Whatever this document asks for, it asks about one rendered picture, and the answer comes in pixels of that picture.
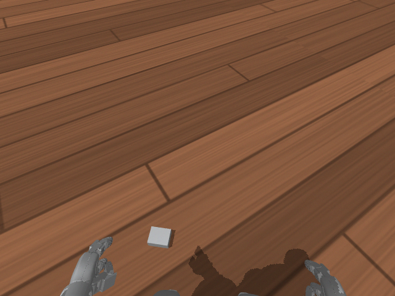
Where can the left robot hand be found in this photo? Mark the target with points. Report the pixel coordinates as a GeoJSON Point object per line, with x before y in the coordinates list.
{"type": "Point", "coordinates": [89, 267]}

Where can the small box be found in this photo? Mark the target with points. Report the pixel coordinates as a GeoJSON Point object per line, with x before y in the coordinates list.
{"type": "Point", "coordinates": [159, 237]}

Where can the left robot arm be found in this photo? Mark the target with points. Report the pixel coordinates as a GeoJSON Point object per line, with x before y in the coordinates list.
{"type": "Point", "coordinates": [79, 288]}

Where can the right robot hand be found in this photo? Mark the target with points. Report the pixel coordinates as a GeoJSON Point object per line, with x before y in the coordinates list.
{"type": "Point", "coordinates": [329, 285]}

